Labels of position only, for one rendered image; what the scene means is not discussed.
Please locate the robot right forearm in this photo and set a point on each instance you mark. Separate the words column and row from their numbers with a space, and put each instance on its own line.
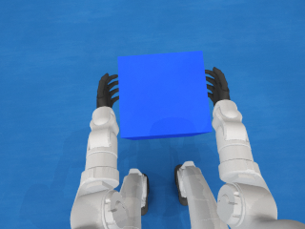
column 233, row 146

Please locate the right robot foot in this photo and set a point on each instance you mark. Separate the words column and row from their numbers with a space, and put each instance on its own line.
column 182, row 200

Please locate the robot right shin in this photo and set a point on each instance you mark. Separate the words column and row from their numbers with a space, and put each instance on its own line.
column 187, row 163

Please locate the robot right upper arm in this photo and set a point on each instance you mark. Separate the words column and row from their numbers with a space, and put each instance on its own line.
column 245, row 206

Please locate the robot left upper arm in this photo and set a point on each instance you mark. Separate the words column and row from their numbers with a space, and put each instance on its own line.
column 99, row 210

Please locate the robot left hand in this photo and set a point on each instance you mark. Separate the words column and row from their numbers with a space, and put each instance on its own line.
column 104, row 95

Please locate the carton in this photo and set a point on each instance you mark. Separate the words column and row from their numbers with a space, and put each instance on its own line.
column 163, row 95

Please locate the robot left forearm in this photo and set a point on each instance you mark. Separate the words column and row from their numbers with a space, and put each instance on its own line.
column 102, row 153

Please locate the robot right hand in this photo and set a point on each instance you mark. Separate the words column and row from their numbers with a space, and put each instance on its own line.
column 220, row 90

